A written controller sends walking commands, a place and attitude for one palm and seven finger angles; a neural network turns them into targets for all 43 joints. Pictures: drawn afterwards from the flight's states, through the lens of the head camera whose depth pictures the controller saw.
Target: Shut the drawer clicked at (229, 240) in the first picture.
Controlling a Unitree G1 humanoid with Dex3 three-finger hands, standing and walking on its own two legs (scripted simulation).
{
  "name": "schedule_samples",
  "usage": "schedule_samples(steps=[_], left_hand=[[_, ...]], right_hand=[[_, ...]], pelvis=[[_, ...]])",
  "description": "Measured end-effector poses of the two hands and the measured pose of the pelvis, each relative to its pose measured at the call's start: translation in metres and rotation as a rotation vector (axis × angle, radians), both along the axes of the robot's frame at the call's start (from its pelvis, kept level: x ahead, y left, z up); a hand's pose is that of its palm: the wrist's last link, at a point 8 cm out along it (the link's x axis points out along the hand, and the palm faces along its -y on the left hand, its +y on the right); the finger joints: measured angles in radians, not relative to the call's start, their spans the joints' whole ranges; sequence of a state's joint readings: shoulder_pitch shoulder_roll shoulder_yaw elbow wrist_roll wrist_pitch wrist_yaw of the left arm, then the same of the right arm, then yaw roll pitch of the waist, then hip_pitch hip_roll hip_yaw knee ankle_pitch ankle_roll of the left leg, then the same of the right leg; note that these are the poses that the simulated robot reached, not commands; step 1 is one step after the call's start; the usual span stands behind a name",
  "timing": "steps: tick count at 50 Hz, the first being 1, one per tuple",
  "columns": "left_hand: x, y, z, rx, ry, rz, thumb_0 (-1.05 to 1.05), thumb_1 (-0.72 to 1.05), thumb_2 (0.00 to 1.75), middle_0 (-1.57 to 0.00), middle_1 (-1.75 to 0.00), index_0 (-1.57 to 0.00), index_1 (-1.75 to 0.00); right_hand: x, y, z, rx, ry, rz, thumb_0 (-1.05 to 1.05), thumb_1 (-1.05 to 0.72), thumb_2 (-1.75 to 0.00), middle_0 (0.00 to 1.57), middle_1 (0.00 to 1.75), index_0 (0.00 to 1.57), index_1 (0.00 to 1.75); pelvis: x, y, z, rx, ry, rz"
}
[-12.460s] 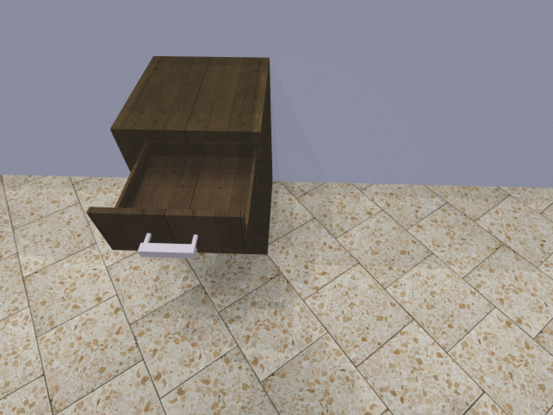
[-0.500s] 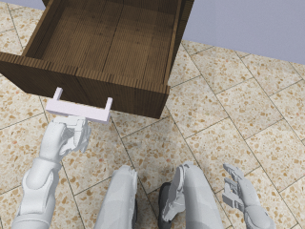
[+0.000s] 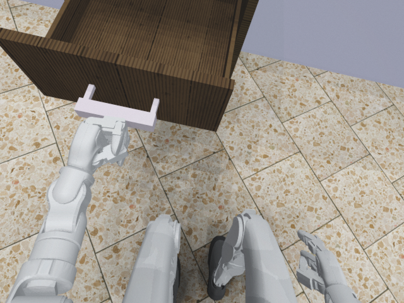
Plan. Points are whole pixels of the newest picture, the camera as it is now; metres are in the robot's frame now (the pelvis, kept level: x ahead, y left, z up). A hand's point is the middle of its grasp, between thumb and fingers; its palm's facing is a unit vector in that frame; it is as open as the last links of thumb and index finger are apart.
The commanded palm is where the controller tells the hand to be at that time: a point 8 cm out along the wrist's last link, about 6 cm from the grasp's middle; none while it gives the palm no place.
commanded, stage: push the drawer shut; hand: left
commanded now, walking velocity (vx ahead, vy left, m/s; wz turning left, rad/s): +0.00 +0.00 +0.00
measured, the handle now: (120, 105) +0.47 +0.18 +0.00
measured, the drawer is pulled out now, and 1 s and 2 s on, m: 0.23 0.10 0.00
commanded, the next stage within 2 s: none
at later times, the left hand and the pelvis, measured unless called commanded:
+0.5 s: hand (135, 111) +0.46 +0.16 -0.01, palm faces -0.17 -0.98 -0.06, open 2.8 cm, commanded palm +0.47 +0.18 +0.00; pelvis +0.01 +0.00 +0.01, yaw -1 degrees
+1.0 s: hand (143, 85) +0.52 +0.15 -0.01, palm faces -0.15 -0.99 -0.06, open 2.8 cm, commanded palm +0.53 +0.16 +0.00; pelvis +0.01 +0.00 +0.00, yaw -2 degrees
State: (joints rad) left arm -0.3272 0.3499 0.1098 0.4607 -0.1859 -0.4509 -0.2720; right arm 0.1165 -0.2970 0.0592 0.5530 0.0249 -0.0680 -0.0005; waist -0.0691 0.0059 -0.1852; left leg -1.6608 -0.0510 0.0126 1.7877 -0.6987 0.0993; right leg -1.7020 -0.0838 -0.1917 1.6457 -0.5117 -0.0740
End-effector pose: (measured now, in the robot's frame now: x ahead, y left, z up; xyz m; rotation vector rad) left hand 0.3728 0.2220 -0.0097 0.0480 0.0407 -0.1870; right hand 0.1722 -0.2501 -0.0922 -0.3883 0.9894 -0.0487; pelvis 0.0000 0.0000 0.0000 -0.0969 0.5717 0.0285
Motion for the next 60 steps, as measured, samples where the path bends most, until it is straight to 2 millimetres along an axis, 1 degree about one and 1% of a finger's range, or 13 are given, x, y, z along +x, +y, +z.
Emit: schedule_samples(steps=[10,17,31,41,48,60], left_hand=[[0.035,-0.005,0.002,0.004,0.000,0.011,-0.03,0.80,0.97,-1.40,-1.60,-1.40,-1.60],[0.057,-0.008,0.002,0.009,-0.005,0.014,-0.03,0.80,0.96,-1.40,-1.60,-1.40,-1.60],[0.092,-0.010,-0.001,0.010,-0.014,0.017,-0.05,0.78,0.94,-1.40,-1.60,-1.40,-1.60],[0.115,-0.012,-0.001,0.010,-0.018,0.026,-0.06,0.76,0.94,-1.40,-1.60,-1.40,-1.60],[0.131,-0.016,0.000,0.010,-0.023,0.032,-0.05,0.77,0.94,-1.40,-1.60,-1.40,-1.60],[0.157,-0.025,0.003,0.014,-0.031,0.043,0.00,0.82,0.96,-1.40,-1.60,-1.40,-1.60]], right_hand=[[-0.027,-0.007,0.003,-0.022,0.068,-0.049,0.01,-0.91,-0.90,0.20,0.30,0.20,0.30],[-0.041,-0.010,0.002,-0.028,0.127,-0.080,0.00,-0.91,-0.90,0.20,0.30,0.20,0.30],[-0.053,-0.012,-0.002,-0.031,0.205,-0.114,0.00,-0.91,-0.90,0.20,0.30,0.20,0.30],[-0.064,-0.015,-0.005,-0.047,0.252,-0.126,0.00,-0.91,-0.90,0.20,0.30,0.20,0.30],[-0.082,-0.016,-0.007,-0.059,0.300,-0.147,0.00,-0.91,-0.90,0.20,0.30,0.20,0.30],[-0.121,-0.017,-0.007,-0.065,0.403,-0.197,0.00,-0.91,-0.90,0.20,0.30,0.20,0.30]], pelvis=[[0.002,0.002,0.004,-0.002,0.013,-0.003],[0.006,0.002,0.006,-0.003,0.028,-0.009],[0.011,0.001,0.004,-0.008,0.050,-0.017],[0.009,0.001,0.000,-0.014,0.057,-0.015],[0.006,0.001,-0.004,-0.017,0.060,-0.018],[0.003,0.000,-0.007,-0.023,0.068,-0.024]])
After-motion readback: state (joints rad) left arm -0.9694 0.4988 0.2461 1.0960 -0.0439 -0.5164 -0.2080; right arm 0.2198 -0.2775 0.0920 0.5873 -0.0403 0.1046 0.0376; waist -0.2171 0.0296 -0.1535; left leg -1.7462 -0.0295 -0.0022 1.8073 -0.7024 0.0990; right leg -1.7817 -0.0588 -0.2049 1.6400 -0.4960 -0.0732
